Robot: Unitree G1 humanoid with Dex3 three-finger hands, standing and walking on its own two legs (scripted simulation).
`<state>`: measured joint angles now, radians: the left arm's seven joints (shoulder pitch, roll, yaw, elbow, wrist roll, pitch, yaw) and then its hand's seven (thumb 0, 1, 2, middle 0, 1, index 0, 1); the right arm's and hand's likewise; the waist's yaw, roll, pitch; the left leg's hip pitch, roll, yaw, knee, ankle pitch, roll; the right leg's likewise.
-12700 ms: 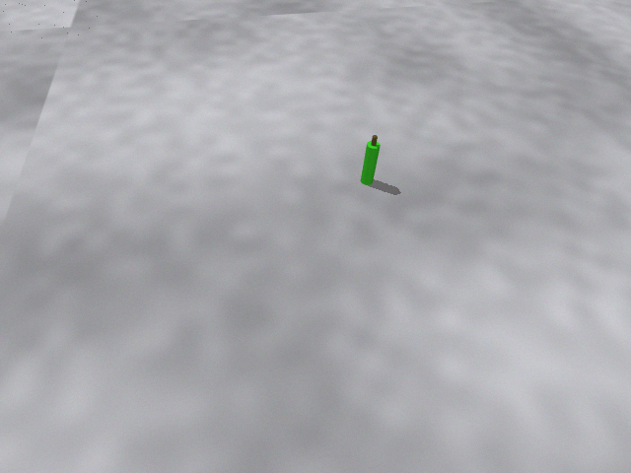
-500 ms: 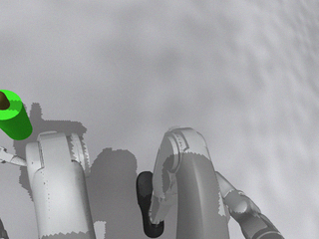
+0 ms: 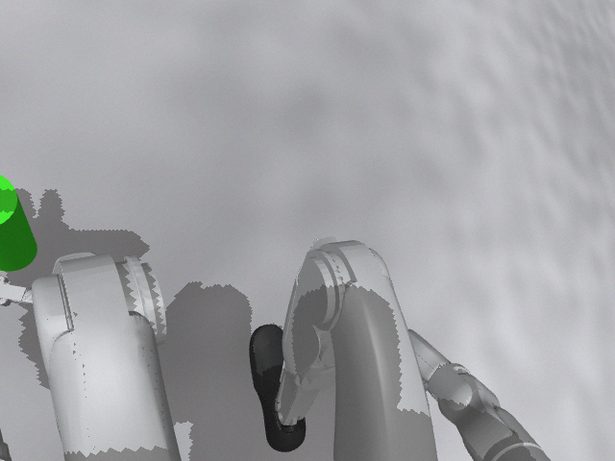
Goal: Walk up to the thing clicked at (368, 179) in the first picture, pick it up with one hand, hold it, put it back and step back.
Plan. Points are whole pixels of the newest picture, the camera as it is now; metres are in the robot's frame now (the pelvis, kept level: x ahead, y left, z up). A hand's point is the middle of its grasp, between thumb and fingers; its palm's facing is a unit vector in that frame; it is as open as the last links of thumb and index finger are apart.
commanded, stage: close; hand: left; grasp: from the side
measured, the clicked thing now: out of the picture +0.38 +0.28 -0.15
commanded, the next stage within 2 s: settle in 0.56 s
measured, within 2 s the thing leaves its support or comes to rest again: leaves its support in 0.86 s
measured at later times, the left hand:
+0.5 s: hand out of the picture +0.38 +0.27 -0.15, palm faces +0.27 -0.96 +0.03, open 8.8 cm
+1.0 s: hand out of the picture +0.38 +0.28 -0.12, palm faces +0.27 -0.96 +0.00, open 8.5 cm
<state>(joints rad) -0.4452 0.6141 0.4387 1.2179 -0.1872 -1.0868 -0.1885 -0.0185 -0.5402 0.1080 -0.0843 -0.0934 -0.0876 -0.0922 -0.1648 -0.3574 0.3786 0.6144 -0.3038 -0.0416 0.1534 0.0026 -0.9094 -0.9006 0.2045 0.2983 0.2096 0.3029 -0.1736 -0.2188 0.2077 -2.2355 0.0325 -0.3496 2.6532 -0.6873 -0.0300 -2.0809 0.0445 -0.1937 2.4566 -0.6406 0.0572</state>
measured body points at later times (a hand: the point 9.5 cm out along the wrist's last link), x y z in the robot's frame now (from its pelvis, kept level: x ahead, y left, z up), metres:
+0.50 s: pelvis +0.00 +0.00 +0.00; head +0.20 +0.18 +0.36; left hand +0.36 +0.32 -0.14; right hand +0.20 -0.23 -0.04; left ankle +0.08 +0.13 -0.24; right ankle +0.13 -0.13 -0.24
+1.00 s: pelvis +0.00 +0.00 +0.01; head +0.20 +0.17 +0.37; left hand +0.36 +0.33 -0.12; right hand +0.20 -0.24 -0.04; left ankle +0.08 +0.13 -0.24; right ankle +0.13 -0.13 -0.24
